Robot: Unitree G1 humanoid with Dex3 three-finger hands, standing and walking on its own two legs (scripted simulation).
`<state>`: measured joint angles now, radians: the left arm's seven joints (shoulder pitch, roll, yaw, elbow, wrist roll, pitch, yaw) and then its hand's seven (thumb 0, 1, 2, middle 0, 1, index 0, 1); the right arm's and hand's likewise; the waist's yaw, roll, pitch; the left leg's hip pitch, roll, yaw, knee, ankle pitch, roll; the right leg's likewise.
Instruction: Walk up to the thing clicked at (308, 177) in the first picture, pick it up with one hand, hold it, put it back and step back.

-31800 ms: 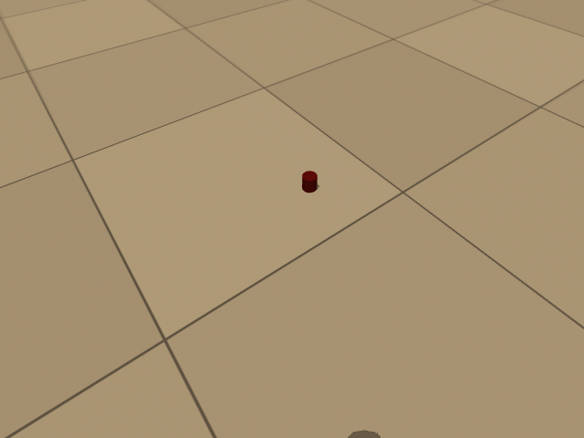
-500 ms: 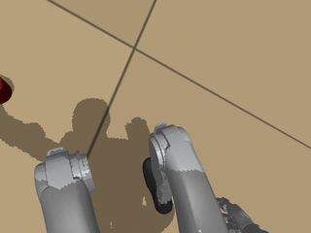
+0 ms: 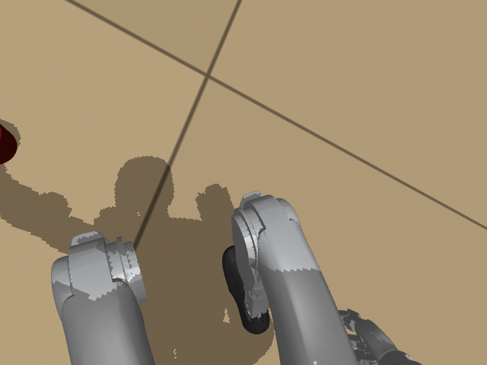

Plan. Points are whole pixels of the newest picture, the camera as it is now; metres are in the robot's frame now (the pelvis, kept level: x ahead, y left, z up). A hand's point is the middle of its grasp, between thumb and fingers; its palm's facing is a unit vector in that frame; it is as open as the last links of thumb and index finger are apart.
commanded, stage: rise first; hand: left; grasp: from above
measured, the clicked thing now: out of the picture +0.50 +0.33 -0.29
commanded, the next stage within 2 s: none
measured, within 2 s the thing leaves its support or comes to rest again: neither
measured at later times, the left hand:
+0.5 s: hand out of the picture +0.46 +0.38 -0.17, palm faces -0.44 -0.11 -0.89, open 14.1 cm
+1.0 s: hand out of the picture +0.47 +0.37 -0.17, palm faces -0.42 -0.10 -0.90, open 14.1 cm
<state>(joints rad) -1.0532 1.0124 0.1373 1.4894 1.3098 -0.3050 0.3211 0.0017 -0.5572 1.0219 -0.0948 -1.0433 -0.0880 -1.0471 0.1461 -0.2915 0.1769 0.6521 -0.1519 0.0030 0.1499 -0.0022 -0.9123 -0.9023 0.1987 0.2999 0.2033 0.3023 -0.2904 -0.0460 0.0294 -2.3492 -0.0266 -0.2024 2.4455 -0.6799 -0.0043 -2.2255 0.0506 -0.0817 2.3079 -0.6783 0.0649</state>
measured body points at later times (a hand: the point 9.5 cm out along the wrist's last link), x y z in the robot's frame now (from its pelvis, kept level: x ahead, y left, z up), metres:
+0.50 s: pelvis +0.00 +0.00 +0.00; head +0.25 +0.12 +0.35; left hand +0.48 +0.38 -0.12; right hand +0.06 -0.27 -0.08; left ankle +0.07 +0.12 -0.29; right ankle +0.11 -0.14 -0.29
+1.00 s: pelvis +0.00 +0.00 +0.00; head +0.25 +0.12 +0.35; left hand +0.48 +0.38 -0.12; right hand +0.06 -0.26 -0.08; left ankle +0.07 +0.12 -0.29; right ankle +0.11 -0.14 -0.29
